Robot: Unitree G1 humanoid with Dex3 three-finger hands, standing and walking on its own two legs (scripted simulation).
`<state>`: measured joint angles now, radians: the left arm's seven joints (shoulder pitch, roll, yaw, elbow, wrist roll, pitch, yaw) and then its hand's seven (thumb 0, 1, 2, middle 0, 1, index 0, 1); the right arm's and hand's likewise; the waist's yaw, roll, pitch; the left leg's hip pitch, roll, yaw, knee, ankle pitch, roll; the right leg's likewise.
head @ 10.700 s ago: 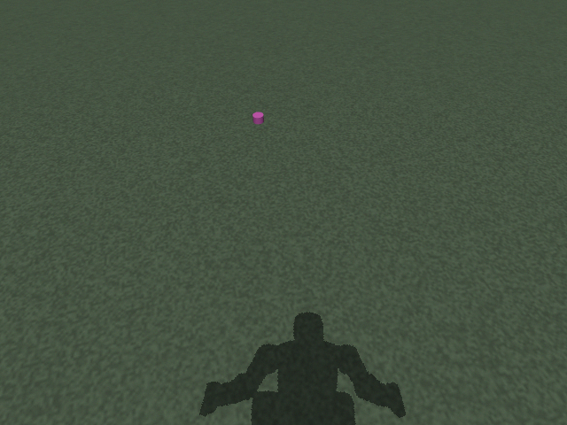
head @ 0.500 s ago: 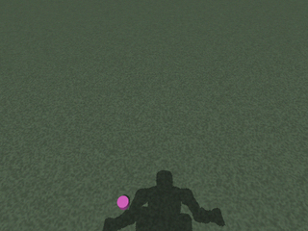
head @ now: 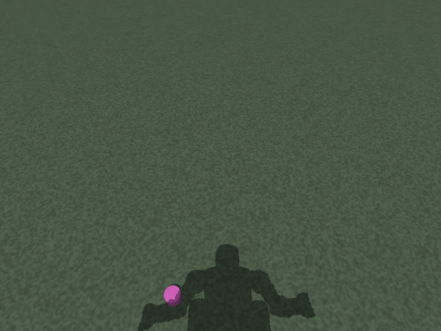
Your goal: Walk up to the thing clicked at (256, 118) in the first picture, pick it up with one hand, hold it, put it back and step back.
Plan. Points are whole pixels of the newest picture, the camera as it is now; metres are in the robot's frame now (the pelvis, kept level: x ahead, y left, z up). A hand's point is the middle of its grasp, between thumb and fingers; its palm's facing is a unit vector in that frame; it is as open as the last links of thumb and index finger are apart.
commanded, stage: walk up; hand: left
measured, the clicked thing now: (172, 295) +0.42 +0.23 -0.73
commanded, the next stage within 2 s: stand in 0.36 s
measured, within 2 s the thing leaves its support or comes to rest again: neither
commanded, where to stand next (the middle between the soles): +0.04 +0.00 m, yaw +5 degrees
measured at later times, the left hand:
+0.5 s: hand out of the picture +0.13 +0.24 -0.14, palm faces -0.02 -0.95 -0.31, open 7.4 cm
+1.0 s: hand out of the picture +0.12 +0.25 -0.13, palm faces -0.02 -0.94 -0.33, open 7.4 cm
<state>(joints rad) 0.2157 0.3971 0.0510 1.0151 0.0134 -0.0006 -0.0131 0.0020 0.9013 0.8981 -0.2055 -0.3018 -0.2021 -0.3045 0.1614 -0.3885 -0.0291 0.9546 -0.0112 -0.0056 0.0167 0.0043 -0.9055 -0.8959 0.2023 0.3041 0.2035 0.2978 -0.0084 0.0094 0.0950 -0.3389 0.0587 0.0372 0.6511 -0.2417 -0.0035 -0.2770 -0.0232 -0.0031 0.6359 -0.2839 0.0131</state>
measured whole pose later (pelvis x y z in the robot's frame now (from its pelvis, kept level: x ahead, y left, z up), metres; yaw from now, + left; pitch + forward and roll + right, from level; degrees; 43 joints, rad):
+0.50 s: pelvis +0.03 +0.00 +0.02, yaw +0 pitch -2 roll +0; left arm 0.05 0.36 0.01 1.10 0.00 -0.01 -0.02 0.00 0.90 0.90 -0.21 -0.30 -0.20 -0.30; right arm 0.10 -0.35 0.00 1.12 -0.01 -0.01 0.02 0.00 -0.91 -0.90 0.20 0.30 0.20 0.30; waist -0.01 -0.02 0.06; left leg -0.23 0.02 -0.01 0.43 -0.16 -0.02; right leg -0.18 -0.03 -0.01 0.43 -0.21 0.03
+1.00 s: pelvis +0.04 +0.00 +0.03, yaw +0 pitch -2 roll +0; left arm 0.10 0.36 0.01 1.15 0.01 -0.02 -0.01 0.00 0.90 0.90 -0.21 -0.30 -0.20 -0.30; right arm 0.05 -0.34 -0.01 1.14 -0.01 -0.01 0.02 0.00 -0.91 -0.90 0.20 0.30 0.20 0.30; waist 0.01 -0.01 0.06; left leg -0.17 0.02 0.01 0.35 -0.15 -0.01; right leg -0.11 -0.03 0.00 0.33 -0.19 0.03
